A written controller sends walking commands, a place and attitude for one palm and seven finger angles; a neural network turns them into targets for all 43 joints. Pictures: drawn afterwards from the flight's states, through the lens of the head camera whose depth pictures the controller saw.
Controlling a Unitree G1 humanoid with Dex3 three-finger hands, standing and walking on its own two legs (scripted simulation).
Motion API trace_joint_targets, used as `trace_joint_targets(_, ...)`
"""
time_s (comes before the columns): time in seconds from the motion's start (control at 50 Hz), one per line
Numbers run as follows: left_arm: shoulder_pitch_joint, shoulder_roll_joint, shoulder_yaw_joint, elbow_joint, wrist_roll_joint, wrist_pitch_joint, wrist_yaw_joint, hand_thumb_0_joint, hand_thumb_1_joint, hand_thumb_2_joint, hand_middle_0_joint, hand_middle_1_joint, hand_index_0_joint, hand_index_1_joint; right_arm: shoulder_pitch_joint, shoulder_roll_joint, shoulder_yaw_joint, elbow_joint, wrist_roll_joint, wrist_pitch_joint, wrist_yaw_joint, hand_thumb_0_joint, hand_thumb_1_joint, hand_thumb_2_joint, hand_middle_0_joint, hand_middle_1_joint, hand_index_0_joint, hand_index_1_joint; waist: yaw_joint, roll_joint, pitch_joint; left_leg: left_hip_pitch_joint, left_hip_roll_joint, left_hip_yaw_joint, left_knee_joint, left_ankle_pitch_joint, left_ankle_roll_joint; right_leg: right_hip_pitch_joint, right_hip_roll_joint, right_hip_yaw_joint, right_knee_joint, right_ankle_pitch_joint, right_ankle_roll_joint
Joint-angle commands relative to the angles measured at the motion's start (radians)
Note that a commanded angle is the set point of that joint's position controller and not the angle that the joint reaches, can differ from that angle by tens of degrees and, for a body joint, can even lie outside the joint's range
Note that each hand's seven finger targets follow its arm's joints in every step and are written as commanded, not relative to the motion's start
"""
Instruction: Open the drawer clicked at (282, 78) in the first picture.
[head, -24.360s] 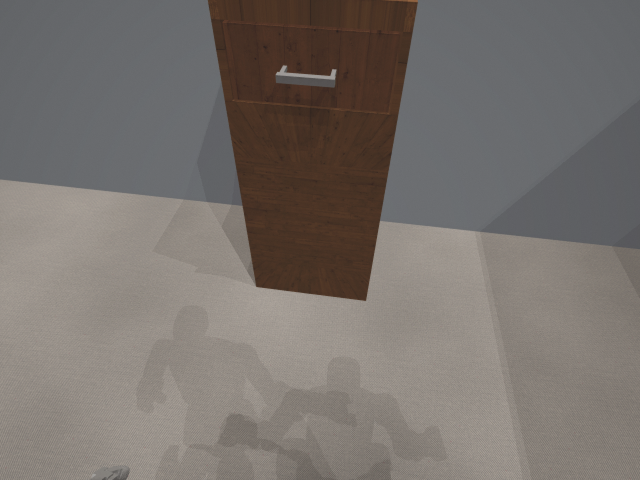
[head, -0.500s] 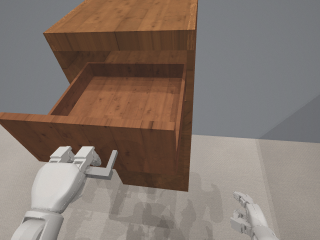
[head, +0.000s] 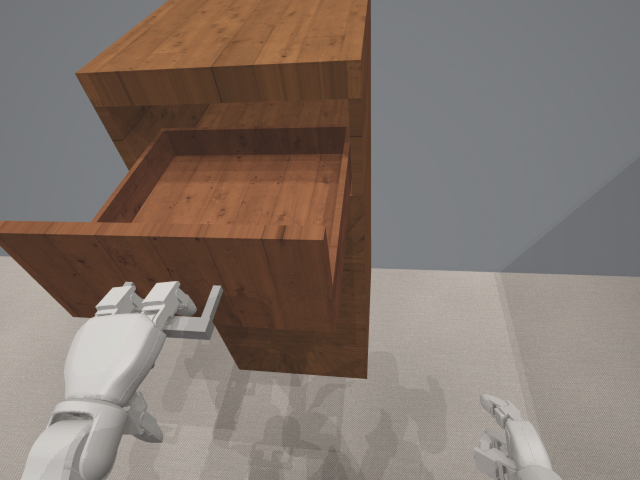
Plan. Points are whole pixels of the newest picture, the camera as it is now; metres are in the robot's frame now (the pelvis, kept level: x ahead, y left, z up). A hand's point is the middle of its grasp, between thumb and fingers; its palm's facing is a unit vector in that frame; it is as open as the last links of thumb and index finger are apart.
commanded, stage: lift the hand off the handle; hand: left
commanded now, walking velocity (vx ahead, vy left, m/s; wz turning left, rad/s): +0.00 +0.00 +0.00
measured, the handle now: (162, 309) +0.26 +0.23 +0.11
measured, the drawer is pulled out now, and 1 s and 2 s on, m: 0.28 0.28 0.28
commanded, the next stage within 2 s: draw the hand back to the body in 1.52 s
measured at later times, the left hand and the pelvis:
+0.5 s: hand (141, 334) +0.23 +0.23 +0.12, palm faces +0.13 -0.09 -0.99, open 13.6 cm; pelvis +0.00 +0.02 +0.00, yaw +1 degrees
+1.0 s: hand (124, 307) +0.23 +0.23 +0.16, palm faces +0.10 -0.06 -0.99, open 13.2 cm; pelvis +0.00 +0.02 +0.01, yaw +2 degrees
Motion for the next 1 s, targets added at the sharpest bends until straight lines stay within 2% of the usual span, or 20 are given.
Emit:
trace_joint_targets(0.0,-0.147,0.204,0.144,-0.160,0.046,0.003,0.059,0.000,-0.500,0.300,-0.300,-1.200,-0.300,-1.200,-0.190,-0.064,-0.022,-0.162,-0.007,-0.062,-0.001,0.000,-0.900,-0.900,0.200,0.300,0.200,0.300,0.021,-0.123,-0.098,-0.065,-0.054,-0.009,-0.060,0.098,0.025,0.099,-0.038,0.114,-0.145,-0.062,0.033)
trace_joint_targets(0.06,-0.209,0.216,0.148,-0.068,0.060,0.015,0.059,0.000,-0.500,0.300,-0.300,-1.200,-0.300,-1.200,-0.194,-0.059,-0.020,-0.143,0.000,-0.058,-0.010,0.000,-0.900,-0.900,0.200,0.300,0.200,0.300,0.014,-0.149,-0.060,-0.075,-0.053,-0.008,-0.066,0.053,0.026,0.085,-0.041,0.131,-0.171,-0.142,0.032)
trace_joint_targets(0.12,-0.261,0.199,0.124,-0.106,0.038,0.007,0.048,0.000,-0.500,0.300,-0.300,-1.200,-0.300,-1.200,-0.199,-0.063,-0.023,-0.151,0.008,-0.070,-0.017,0.000,-0.900,-0.900,0.200,0.300,0.200,0.300,0.013,-0.069,-0.129,-0.026,-0.052,-0.011,-0.070,0.081,0.025,0.109,-0.036,0.116,-0.158,-0.092,0.031)
trace_joint_targets(0.16,-0.294,0.177,0.096,-0.078,0.028,0.007,0.040,0.000,-0.500,0.300,-0.300,-1.200,-0.300,-1.200,-0.188,-0.059,-0.025,-0.134,0.009,-0.067,-0.021,0.000,-0.900,-0.900,0.200,0.300,0.200,0.300,0.002,-0.087,-0.121,-0.033,-0.052,-0.014,-0.084,0.095,0.024,0.109,-0.031,0.091,-0.149,-0.055,0.032)
trace_joint_targets(0.28,-0.333,0.196,0.092,-0.163,0.050,0.013,0.034,0.000,-0.500,0.300,-0.300,-1.200,-0.300,-1.200,-0.207,-0.054,-0.017,-0.145,0.000,-0.066,-0.015,0.000,-0.900,-0.900,0.200,0.300,0.200,0.300,0.029,-0.058,-0.195,-0.004,-0.051,-0.019,-0.106,0.179,0.025,0.172,-0.026,0.060,-0.118,0.043,0.026)
trace_joint_targets(0.44,-0.363,0.165,0.053,-0.240,0.026,0.066,-0.024,0.000,-0.500,0.300,-0.300,-1.200,-0.300,-1.200,-0.232,-0.048,0.002,-0.150,0.010,-0.050,0.008,0.000,-0.900,-0.900,0.200,0.300,0.200,0.300,0.020,-0.056,-0.150,0.027,-0.037,-0.032,-0.140,0.233,0.019,0.180,-0.018,0.033,-0.125,0.086,0.024)
trace_joint_targets(0.48,-0.361,0.179,0.057,-0.217,0.019,0.092,-0.046,0.000,-0.500,0.300,-0.300,-1.200,-0.300,-1.200,-0.234,-0.056,0.002,-0.146,0.015,-0.031,0.010,0.000,-0.900,-0.900,0.200,0.300,0.200,0.300,0.019,-0.081,-0.108,0.017,-0.035,-0.034,-0.162,0.224,0.019,0.185,-0.015,0.027,-0.138,0.082,0.026)
trace_joint_targets(0.52,-0.422,0.236,0.100,-0.256,0.006,0.106,-0.063,0.000,-0.500,0.300,-0.300,-1.200,-0.300,-1.200,-0.257,-0.061,0.005,-0.155,0.026,-0.028,0.008,0.000,-0.900,-0.900,0.200,0.300,0.200,0.300,0.016,-0.052,-0.118,0.029,-0.028,-0.039,-0.162,0.210,0.020,0.207,-0.011,0.040,-0.139,0.080,0.024)
trace_joint_targets(0.6,-0.486,0.231,0.073,-0.303,0.010,0.103,-0.093,0.000,-0.500,0.300,-0.300,-1.200,-0.300,-1.200,-0.256,-0.056,0.011,-0.155,0.019,-0.021,0.012,0.000,-0.900,-0.900,0.200,0.300,0.200,0.300,0.019,-0.043,-0.158,0.062,-0.035,-0.039,-0.173,0.262,0.020,0.232,-0.017,0.030,-0.145,0.120,0.025)
trace_joint_targets(0.62,-0.486,0.281,0.130,-0.323,-0.013,0.100,-0.093,0.000,-0.500,0.300,-0.300,-1.200,-0.300,-1.200,-0.268,-0.061,0.011,-0.162,0.029,-0.029,0.010,0.000,-0.900,-0.900,0.200,0.300,0.200,0.300,0.022,-0.004,-0.177,0.066,-0.025,-0.046,-0.170,0.256,0.019,0.251,-0.008,0.038,-0.136,0.128,0.023)
trace_joint_targets(0.68,-0.494,0.215,0.068,-0.331,-0.016,0.088,-0.108,0.000,-0.500,0.300,-0.300,-1.200,-0.300,-1.200,-0.257,-0.051,0.014,-0.155,0.022,-0.026,0.017,0.000,-0.900,-0.900,0.200,0.300,0.200,0.300,0.020,-0.029,-0.166,0.076,-0.031,-0.045,-0.184,0.285,0.015,0.238,-0.012,0.019,-0.147,0.126,0.024)
trace_joint_targets(0.72,-0.547,0.263,0.111,-0.360,-0.043,0.082,-0.112,0.000,-0.500,0.300,-0.300,-1.200,-0.300,-1.200,-0.274,-0.059,0.014,-0.162,0.033,-0.038,0.017,0.000,-0.900,-0.900,0.200,0.300,0.200,0.300,0.013,0.009,-0.161,0.072,-0.023,-0.055,-0.183,0.260,0.014,0.248,-0.005,0.030,-0.143,0.127,0.022)
trace_joint_targets(0.78,-0.528,0.245,0.091,-0.358,-0.034,0.084,-0.123,0.000,-0.500,0.300,-0.300,-1.200,-0.300,-1.200,-0.263,-0.054,0.016,-0.156,0.022,-0.035,0.023,0.000,-0.900,-0.900,0.200,0.300,0.200,0.300,0.022,-0.029,-0.175,0.085,-0.032,-0.049,-0.187,0.299,0.014,0.254,-0.014,0.021,-0.154,0.143,0.023)
trace_joint_targets(0.82,-0.569,0.308,0.153,-0.374,-0.062,0.089,-0.129,0.000,-0.500,0.300,-0.300,-1.200,-0.300,-1.200,-0.280,-0.063,0.016,-0.165,0.039,-0.042,0.024,0.000,-0.900,-0.900,0.200,0.300,0.200,0.300,0.016,-0.019,-0.178,0.072,-0.025,-0.054,-0.181,0.267,0.014,0.268,-0.009,0.037,-0.150,0.140,0.024)
trace_joint_targets(0.84,-0.591,0.263,0.100,-0.350,-0.041,0.094,-0.140,0.000,-0.500,0.300,-0.300,-1.200,-0.300,-1.200,-0.278,-0.048,0.027,-0.161,0.025,-0.044,0.029,0.000,-0.900,-0.900,0.200,0.300,0.200,0.300,0.025,-0.036,-0.186,0.071,-0.035,-0.048,-0.188,0.274,0.014,0.264,-0.019,0.029,-0.153,0.121,0.023)
trace_joint_targets(0.86,-0.577,0.282,0.118,-0.308,-0.049,0.102,-0.144,0.000,-0.500,0.300,-0.300,-1.200,-0.300,-1.200,-0.267,-0.052,0.016,-0.142,0.030,-0.033,0.024,0.000,-0.900,-0.900,0.200,0.300,0.200,0.300,0.010,-0.051,-0.140,0.069,-0.031,-0.047,-0.196,0.267,0.014,0.244,-0.014,0.029,-0.167,0.116,0.024)
trace_joint_targets(0.9,-0.626,0.282,0.107,-0.347,-0.055,0.107,-0.157,0.000,-0.500,0.300,-0.300,-1.200,-0.300,-1.200,-0.276,-0.059,0.018,-0.156,0.032,-0.035,0.029,0.000,-0.900,-0.900,0.200,0.300,0.200,0.300,0.016,-0.037,-0.163,0.076,-0.035,-0.046,-0.192,0.273,0.016,0.252,-0.021,0.032,-0.167,0.128,0.027)
trace_joint_targets(0.92,-0.656,0.342,0.170,-0.366,-0.081,0.106,-0.159,0.000,-0.500,0.300,-0.300,-1.200,-0.300,-1.200,-0.292,-0.065,0.020,-0.162,0.046,-0.045,0.028,0.000,-0.900,-0.900,0.200,0.300,0.200,0.300,0.012,-0.007,-0.176,0.066,-0.025,-0.057,-0.190,0.247,0.013,0.269,-0.012,0.039,-0.155,0.121,0.024)
trace_joint_targets(0.94,-0.676,0.295,0.115,-0.364,-0.066,0.104,-0.168,0.000,-0.500,0.300,-0.300,-1.200,-0.300,-1.200,-0.291,-0.050,0.030,-0.166,0.032,-0.049,0.031,0.000,-0.900,-0.900,0.200,0.300,0.200,0.300,0.025,-0.021,-0.210,0.076,-0.039,-0.050,-0.192,0.259,0.014,0.275,-0.021,0.033,-0.156,0.104,0.025)
trace_joint_targets(0.98,-0.668,0.338,0.158,-0.358,-0.082,0.096,-0.170,0.000,-0.500,0.300,-0.300,-1.200,-0.300,-1.200,-0.276,-0.059,0.019,-0.157,0.034,-0.046,0.026,0.000,-0.900,-0.900,0.200,0.300,0.200,0.300,0.020,-0.035,-0.203,0.080,-0.040,-0.047,-0.190,0.264,0.017,0.276,-0.024,0.035,-0.168,0.123,0.030)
